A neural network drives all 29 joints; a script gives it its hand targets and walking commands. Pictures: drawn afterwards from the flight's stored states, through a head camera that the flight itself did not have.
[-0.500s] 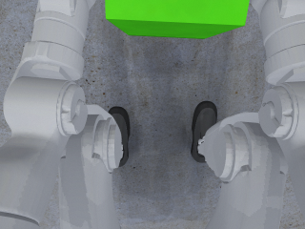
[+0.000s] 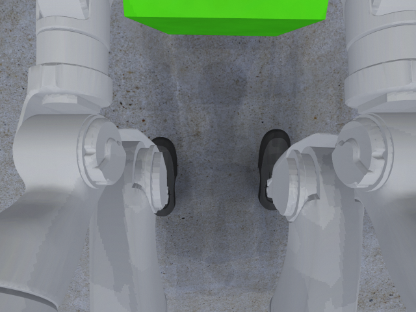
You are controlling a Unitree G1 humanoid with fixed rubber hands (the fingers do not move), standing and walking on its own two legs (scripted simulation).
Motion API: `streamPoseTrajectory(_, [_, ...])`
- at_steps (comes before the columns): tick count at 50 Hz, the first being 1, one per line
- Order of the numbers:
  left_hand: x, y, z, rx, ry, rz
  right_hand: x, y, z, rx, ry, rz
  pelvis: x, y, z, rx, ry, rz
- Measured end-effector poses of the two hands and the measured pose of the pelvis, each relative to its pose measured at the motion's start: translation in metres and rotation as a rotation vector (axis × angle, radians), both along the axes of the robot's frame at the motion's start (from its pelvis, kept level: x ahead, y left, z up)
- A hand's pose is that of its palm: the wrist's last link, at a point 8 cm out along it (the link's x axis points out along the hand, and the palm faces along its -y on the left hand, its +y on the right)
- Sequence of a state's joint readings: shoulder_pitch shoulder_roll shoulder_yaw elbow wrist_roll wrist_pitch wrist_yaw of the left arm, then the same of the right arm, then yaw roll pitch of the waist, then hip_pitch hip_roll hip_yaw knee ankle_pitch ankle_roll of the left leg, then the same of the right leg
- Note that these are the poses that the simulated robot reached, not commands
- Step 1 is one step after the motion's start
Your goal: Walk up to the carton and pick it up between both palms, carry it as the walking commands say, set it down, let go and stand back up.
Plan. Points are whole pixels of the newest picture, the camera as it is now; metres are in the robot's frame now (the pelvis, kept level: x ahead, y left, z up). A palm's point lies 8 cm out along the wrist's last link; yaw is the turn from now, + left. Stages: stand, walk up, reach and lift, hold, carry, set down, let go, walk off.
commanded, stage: reach and lift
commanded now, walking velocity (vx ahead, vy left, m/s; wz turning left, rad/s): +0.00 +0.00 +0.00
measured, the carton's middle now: out of the picture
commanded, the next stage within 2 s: none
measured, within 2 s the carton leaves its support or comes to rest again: neither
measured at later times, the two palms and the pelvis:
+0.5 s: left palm out of the picture +0.56 +0.14 -0.08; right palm out of the picture +0.56 -0.16 -0.08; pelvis +0.00 +0.00 +0.04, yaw +0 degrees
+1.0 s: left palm out of the picture +0.55 +0.14 -0.01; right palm out of the picture +0.54 -0.16 -0.01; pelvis -0.02 +0.00 +0.08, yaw +0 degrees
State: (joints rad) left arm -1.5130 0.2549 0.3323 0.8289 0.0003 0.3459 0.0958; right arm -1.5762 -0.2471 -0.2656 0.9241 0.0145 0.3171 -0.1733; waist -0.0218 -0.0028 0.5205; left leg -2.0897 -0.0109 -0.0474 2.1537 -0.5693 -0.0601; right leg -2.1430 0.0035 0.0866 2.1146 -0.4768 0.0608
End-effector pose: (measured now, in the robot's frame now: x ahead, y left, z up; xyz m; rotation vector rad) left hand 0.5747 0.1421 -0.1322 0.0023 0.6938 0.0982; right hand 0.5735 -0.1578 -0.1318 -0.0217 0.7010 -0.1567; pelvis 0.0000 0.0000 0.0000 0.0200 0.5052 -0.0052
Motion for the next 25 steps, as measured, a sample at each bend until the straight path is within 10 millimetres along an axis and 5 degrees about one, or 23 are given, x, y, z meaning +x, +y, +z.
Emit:
streamPoseTrajectory(14, [-0.001,-0.004,0.016,0.003,-0.01,-0.003,-0.002,-0.004,0.016,0.008,-0.012,-0.01,0.0,0.001,0.016,-0.002,0.011,0.001])
streamPoseTrajectory(25, [-0.015,-0.004,0.047,-0.021,-0.035,0.018,-0.013,-0.003,0.05,0.02,-0.038,-0.023,-0.003,0.001,0.035,-0.005,-0.024,0.0])
